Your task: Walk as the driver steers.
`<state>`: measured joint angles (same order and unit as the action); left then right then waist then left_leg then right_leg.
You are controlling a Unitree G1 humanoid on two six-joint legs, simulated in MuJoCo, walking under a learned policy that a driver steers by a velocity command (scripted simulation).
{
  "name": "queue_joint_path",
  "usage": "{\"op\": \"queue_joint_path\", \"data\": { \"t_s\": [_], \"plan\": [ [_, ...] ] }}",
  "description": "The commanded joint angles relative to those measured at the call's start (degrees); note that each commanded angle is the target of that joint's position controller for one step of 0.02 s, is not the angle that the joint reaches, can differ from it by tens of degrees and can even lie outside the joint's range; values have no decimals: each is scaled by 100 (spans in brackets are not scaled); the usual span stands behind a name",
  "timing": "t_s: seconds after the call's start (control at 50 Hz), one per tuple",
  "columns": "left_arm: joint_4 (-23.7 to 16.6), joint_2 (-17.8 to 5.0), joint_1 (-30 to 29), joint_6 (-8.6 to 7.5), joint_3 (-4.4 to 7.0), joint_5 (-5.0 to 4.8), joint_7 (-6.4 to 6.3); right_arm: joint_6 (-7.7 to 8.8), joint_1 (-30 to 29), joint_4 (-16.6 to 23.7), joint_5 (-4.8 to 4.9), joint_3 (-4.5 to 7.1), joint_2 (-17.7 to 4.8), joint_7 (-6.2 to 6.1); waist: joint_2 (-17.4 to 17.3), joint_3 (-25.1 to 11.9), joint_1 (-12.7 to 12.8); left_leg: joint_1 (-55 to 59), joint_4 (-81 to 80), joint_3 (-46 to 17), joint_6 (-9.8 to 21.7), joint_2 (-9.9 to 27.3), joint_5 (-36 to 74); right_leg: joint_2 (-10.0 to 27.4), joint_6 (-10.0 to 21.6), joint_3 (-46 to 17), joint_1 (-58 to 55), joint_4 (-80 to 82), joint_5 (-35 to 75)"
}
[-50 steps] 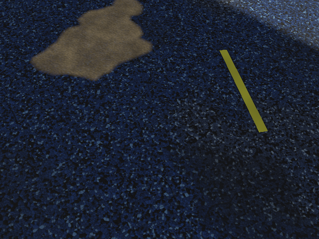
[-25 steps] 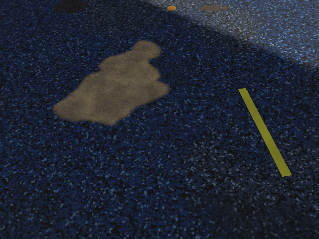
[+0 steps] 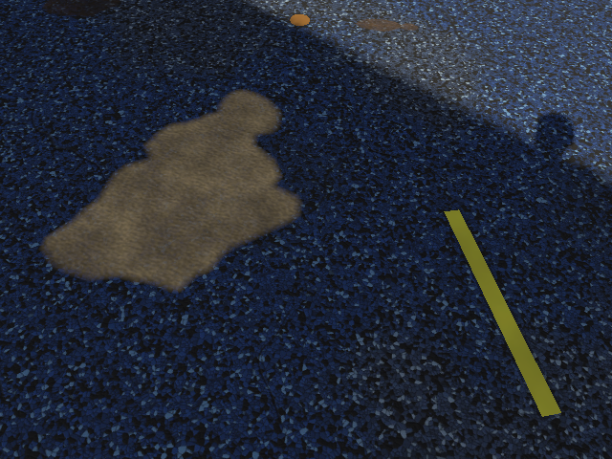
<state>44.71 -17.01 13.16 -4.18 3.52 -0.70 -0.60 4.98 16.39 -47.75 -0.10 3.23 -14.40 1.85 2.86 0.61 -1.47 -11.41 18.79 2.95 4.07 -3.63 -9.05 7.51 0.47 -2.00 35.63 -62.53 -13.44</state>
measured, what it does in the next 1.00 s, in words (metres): walks ahead: right foot, then left foot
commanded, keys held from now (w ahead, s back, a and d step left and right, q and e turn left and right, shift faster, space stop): w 0.50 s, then w+e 0.44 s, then w+q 0.06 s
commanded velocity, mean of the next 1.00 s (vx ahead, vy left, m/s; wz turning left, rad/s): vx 0.50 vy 0.00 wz -0.16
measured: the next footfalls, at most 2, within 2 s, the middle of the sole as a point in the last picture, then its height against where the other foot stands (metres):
right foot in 0.32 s outside the picture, level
left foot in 0.84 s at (269, 399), level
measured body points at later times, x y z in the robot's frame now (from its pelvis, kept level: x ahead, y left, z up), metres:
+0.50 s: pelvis +0.28 -0.07 +0.00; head +0.31 -0.08 +0.45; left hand +0.37 +0.20 -0.11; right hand +0.38 -0.35 -0.13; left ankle +0.25 +0.09 -0.66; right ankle +0.31 -0.15 -0.74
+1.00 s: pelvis +0.54 -0.02 +0.00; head +0.57 -0.01 +0.44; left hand +0.67 +0.25 -0.13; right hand +0.60 -0.31 -0.11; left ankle +0.59 +0.08 -0.74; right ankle +0.47 -0.16 -0.66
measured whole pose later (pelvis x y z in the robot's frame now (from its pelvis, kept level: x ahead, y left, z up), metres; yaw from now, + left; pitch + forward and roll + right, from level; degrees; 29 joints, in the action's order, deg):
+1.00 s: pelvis +0.54 -0.02 +0.00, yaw -12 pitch +1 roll +1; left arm 45.4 -17.6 17.7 -2.7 4.5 -1.6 -0.9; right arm 5.9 10.4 -49.3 -0.5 3.3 -14.5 1.2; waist 3.0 0.9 -0.6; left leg -15.3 23.7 3.9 1.4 -0.4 -9.9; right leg 2.8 1.7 -3.3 28.3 -65.3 -20.1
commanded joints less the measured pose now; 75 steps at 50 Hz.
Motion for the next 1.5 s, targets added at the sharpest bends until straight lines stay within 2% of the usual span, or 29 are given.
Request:
{"op": "queue_joint_path", "data": {
  "t_s": [0.02, 0.2, 0.26, 0.3, 0.32, 0.34, 0.36, 0.38, 0.42, 0.5, 0.56, 0.72, 0.78, 0.82, 0.84, 0.86, 0.88, 0.9, 0.96, 1.08, 1.22, 1.26, 1.3, 1.32, 1.34, 1.36, 1.38, 1.44, 1.5],
  "plan": [
    [-336, -245, 85, 14, 62, 65, -20, 134, -259, 275, 13, 167, -784, -75, -601, 116, 220, 17, -1213, -1181, 1064, 1539, 926, 229, -133, -152, 444, 621, 803],
    [-863, -160, -1497, -130, -40, -36, 258, -57, 551, -174, 136, 201, -1075, -170, -535, 413, -325, 1106, -872, -830, 758, 1731, 937, -196, 67, 100, 347, 3021, 1670],
    [-899, -336, -1296, -159, 13, -23, 323, -148, 497, -247, 146, 240, -1179, -204, -689, 234, -103, 1531, -370, -860, 590, 1871, 1844, -384, 296, 214, -135, 3270, 1003],
    [-532, -694, 4, -158, 217, 13, 265, -207, 329, -226, 118, 204, -1117, -220, -640, -593, 578, 1254, 1197, -493, 349, 1443, 3413, -728, 584, 529, -2044, 3438, 1021],
    [-341, -1114, 1062, -140, 338, 69, 201, -199, 378, -90, -5, 80, -841, -232, -60, -1487, 929, 101, 2982, -228, 128, 1098, 2086, 220, 946, -511, -3866, 3213, 1306],
    [-233, -1562, 1304, -130, 416, 98, 225, -60, 1149, -34, 17, -137, -97, -169, 1530, -2183, 516, -2265, 4988, -290, -247, -10, -1792, 1498, 1897, -3369, -5796, 3902, 113],
    [-271, -951, 1364, -123, 271, 42, 228, 66, 844, -139, 132, -15, -700, -125, 995, -2244, 775, -2948, 5671, -1054, -197, 198, -2354, 1487, 1822, -3997, -5842, 4413, -600],
    [-330, -756, 925, -127, 194, 46, 206, 135, 256, 42, 265, 69, -999, -100, 628, -1340, 746, -3323, 5761, -942, -127, 494, -1911, 1300, 1550, -3119, -5140, 4490, -406],
    [-413, -538, 246, -118, 121, 99, 210, 135, -258, 141, 140, 69, -879, -146, -41, -507, 420, -2954, 5131, -724, -157, 962, -1078, 876, 1358, -1951, -3595, 4744, 758],
    [-310, -467, 113, -239, 108, 84, 231, -113, -24, 44, 83, 50, -545, -179, 100, -270, 38, -2330, 4358, -692, -294, 1174, -558, 582, 1385, -1096, -2669, 5345, 1384],
    [-158, -630, 369, -206, 158, 43, 155, -108, -704, 282, -23, 42, -506, -203, -36, 16, 149, -2697, 3322, -659, -462, 1155, 239, 472, 1397, -887, -2636, 5545, 1464],
    [177, -788, 1001, -38, 235, -71, 13, 86, -2105, 643, 77, -2, -484, -39, 133, 249, 548, -2058, 1136, -604, -563, 665, 1312, 378, 1126, -851, -2869, 5142, 942],
    [187, -874, 923, 42, 287, -68, -44, 180, -1908, 621, 99, 82, -747, -2, 305, 143, 331, -1521, 813, -651, -423, 602, 770, 545, 991, -1220, -3099, 4699, 899],
    [139, -668, 844, 86, 219, -33, -53, 224, -883, 322, 66, 247, -1045, -57, 261, -409, -164, -22, 604, -542, -171, 590, 512, 148, 751, -1054, -2836, 3633, 1476],
    [-22, -307, 781, 88, 85, 58, -43, 243, 83, 188, -29, 356, -1410, -111, -305, -1257, -558, 1530, 755, -1418, 182, 1525, 352, -294, 533, -709, -1963, 1949, 684],
    [-217, 173, 1463, -5, -43, -43, -39, 154, 501, 58, -44, 473, -1838, -110, -1995, -1937, -268, 3358, 296, -3774, 974, 2785, -785, -1076, 155, -88, 208, 36, -1778],
    [-133, -348, 1367, -43, 64, -159, -52, 144, 440, 107, -2, 334, -1302, -87, -1744, -1752, -394, 3130, -122, -4349, 969, 2729, -1740, -786, 150, -641, 853, -842, -2025],
    [-230, -703, 902, -34, 173, -207, -53, 144, 118, 165, 22, 233, -942, -97, -1301, -1050, -405, 2476, -221, -3478, 722, 2549, -1711, -555, 185, -649, 1078, -1043, -1526],
    [-309, -476, 574, 69, 205, -83, -40, 140, -565, 114, -68, 106, -543, -83, -1016, -248, 4, 812, -653, -1962, 534, 1944, -315, -66, 142, -530, 404, -522, -516],
    [-610, -121, -168, 60, 64, 71, 30, 145, -347, -179, 75, 197, -895, -106, -645, 121, 94, 368, -1161, -1243, 914, 1701, 908, 18, -45, -128, 292, 1233, 418],
    [-908, -232, -1378, -94, 15, -52, 201, -15, 351, -435, 209, 255, -1162, -176, -763, 225, -229, 489, -785, -1212, 671, 1679, 624, -408, -114, 9, -617, 3135, 1233],
    [-875, -420, -1201, -146, 82, -54, 216, -72, 326, -459, 212, 280, -1227, -206, -848, 138, -17, 564, -471, -1389, 548, 1774, 541, -468, 1, -4, -1104, 3423, 1040],
    [-555, -738, -170, -166, 268, -2, 142, -101, 311, -444, 167, 208, -1015, -213, -719, -427, 504, 196, 700, -1131, 286, 1355, 1082, -503, 243, 72, -2752, 3656, 892],
    [-427, -1145, 779, -163, 393, 108, 73, -90, 289, -279, 42, 63, -607, -197, -59, -1272, 880, -724, 2450, -783, 43, 918, 63, 501, 588, -888, -4281, 3541, 836],
    [-344, -1537, 1078, -82, 470, 156, 87, 3, 861, -124, 127, -79, -90, -211, 1557, -1938, 647, -2615, 4298, -372, -254, 206, -2311, 1765, 1317, -3155, -5708, 4174, -371],
    [-360, -1007, 1009, -88, 339, 150, 109, 34, 722, -193, 255, 62, -674, -217, 1067, -1668, 740, -3150, 5161, -963, -240, 462, -2407, 1666, 1319, -3617, -5320, 4556, -1231],
    [-391, -699, 660, -115, 236, 98, 114, 28, 341, -90, 314, 157, -954, -216, 756, -971, 684, -3399, 5354, -979, -176, 681, -1919, 1493, 1127, -2800, -4730, 4641, -1137],
    [-340, -255, -158, -178, 114, 129, 152, -126, 128, -68, 200, 204, -723, -232, 502, -197, 229, -2785, 4872, -923, -234, 1143, -907, 916, 891, -1196, -3257, 5116, 244],
    [-187, -333, -218, -258, 183, 139, 107, -290, -57, 97, 197, 174, -442, -191, 251, 2, 101, -2724, 4560, -881, -311, 1205, -480, 886, 969, -466, -2931, 5425, 1092]
  ]
}}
